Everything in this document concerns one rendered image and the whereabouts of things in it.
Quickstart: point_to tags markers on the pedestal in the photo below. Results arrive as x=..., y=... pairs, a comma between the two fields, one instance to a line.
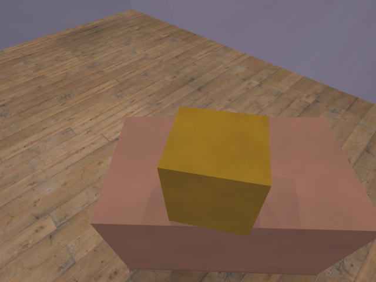
x=316, y=213

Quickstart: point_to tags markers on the carton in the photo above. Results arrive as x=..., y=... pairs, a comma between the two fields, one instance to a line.
x=215, y=170

